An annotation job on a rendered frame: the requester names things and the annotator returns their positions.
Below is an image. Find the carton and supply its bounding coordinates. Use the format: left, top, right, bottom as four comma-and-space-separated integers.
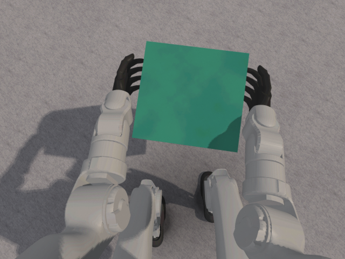
132, 41, 249, 152

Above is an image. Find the robot left foot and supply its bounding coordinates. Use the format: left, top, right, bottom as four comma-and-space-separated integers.
152, 196, 165, 247

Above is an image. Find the left robot forearm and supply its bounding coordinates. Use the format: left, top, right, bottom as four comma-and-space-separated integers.
64, 90, 133, 225

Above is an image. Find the robot left thigh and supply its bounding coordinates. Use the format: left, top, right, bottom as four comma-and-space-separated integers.
112, 185, 162, 259

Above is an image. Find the right robot hand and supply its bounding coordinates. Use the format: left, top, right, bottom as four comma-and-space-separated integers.
244, 65, 272, 111

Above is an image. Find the right robot upper arm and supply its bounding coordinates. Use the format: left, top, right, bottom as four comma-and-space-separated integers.
233, 203, 331, 259

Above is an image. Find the left robot hand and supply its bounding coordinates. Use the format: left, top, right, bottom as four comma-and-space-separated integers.
112, 53, 144, 95

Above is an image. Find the right robot forearm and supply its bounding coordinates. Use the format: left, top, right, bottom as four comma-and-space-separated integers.
242, 105, 300, 222

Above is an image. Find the left robot upper arm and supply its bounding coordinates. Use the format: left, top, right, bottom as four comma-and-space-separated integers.
15, 184, 130, 259

